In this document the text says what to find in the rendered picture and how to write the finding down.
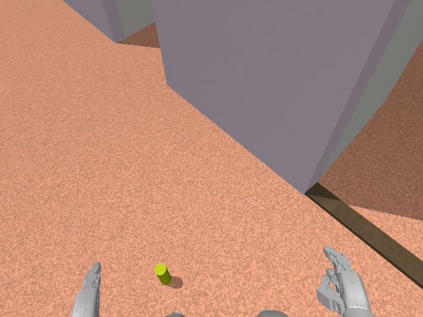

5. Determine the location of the can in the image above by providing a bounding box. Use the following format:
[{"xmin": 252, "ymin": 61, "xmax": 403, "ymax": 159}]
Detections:
[{"xmin": 155, "ymin": 263, "xmax": 172, "ymax": 285}]

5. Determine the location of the left robot hand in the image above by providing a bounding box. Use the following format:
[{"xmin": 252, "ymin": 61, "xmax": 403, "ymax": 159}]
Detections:
[{"xmin": 71, "ymin": 262, "xmax": 100, "ymax": 317}]

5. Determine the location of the right robot hand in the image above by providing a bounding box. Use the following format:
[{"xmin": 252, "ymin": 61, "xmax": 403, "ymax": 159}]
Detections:
[{"xmin": 316, "ymin": 246, "xmax": 371, "ymax": 317}]

